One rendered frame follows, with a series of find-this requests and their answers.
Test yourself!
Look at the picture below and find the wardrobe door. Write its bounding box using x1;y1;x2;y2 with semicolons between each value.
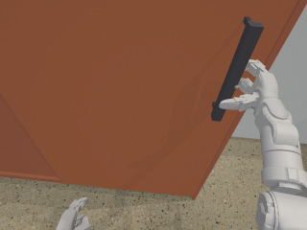
0;0;298;197
0;93;58;177

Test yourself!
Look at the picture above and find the right robot upper arm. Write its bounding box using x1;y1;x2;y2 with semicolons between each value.
255;191;307;230

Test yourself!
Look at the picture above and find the handle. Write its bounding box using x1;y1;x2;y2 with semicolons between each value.
211;16;265;122

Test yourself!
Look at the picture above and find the right robot hand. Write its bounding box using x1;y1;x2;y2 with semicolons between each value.
219;59;279;112

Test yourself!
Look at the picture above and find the left robot hand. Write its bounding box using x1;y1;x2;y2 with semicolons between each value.
56;196;92;230

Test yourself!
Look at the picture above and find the right robot forearm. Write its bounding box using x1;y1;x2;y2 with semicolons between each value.
253;98;307;197

